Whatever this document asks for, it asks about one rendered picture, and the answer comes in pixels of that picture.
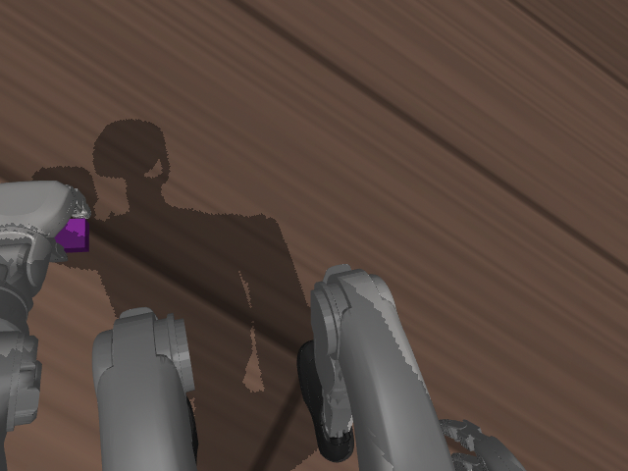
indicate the right robot foot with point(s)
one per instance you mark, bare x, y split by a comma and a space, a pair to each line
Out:
333, 449

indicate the small box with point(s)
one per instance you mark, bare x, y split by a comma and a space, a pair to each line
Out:
74, 236

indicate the left robot arm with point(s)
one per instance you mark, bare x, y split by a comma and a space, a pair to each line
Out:
24, 260

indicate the right robot hand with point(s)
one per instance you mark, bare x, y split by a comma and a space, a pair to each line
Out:
492, 454

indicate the left robot hand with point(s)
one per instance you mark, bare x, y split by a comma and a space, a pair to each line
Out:
44, 207

